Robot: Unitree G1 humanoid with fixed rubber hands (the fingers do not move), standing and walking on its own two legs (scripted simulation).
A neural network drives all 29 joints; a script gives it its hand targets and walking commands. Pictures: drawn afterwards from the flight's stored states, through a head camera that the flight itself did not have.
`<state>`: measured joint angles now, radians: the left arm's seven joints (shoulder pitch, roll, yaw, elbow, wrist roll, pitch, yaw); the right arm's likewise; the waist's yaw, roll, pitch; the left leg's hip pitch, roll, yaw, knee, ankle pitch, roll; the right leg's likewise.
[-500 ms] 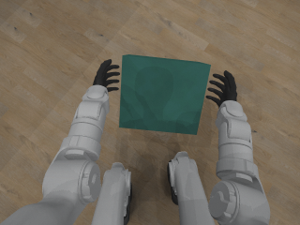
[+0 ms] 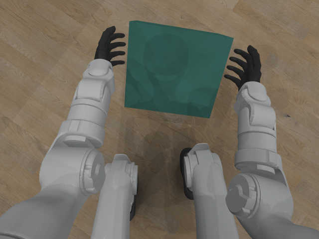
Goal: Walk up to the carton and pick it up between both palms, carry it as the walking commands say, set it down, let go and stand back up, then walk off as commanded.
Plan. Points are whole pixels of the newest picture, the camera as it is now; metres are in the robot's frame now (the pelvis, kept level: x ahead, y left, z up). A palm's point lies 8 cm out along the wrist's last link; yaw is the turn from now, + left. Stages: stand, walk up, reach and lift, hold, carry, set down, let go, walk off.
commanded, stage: set down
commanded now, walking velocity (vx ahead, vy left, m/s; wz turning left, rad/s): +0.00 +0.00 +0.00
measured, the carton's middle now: (172, 69) +0.53 -0.09 -0.22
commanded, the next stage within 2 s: none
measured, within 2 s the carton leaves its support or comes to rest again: neither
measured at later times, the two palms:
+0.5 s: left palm (114, 66) +0.54 +0.08 -0.19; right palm (234, 84) +0.46 -0.25 -0.19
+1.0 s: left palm (121, 70) +0.56 +0.07 -0.25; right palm (231, 80) +0.49 -0.26 -0.24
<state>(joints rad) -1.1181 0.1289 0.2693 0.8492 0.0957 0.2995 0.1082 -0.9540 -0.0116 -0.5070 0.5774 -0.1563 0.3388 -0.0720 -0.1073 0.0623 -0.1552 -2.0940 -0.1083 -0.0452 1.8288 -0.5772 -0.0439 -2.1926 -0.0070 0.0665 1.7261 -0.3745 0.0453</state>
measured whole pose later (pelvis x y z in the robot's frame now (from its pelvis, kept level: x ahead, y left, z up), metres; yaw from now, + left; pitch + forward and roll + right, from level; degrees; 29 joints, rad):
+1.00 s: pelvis +0.00 +0.00 -0.09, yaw -1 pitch +45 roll -1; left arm -1.42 0.24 0.14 1.05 0.03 0.20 0.09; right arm -1.26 -0.25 -0.46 0.91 0.02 0.19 -0.03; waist -0.13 0.02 0.16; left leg -2.29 -0.14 -0.06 2.16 -0.65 -0.05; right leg -2.39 -0.01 0.05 2.03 -0.43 0.06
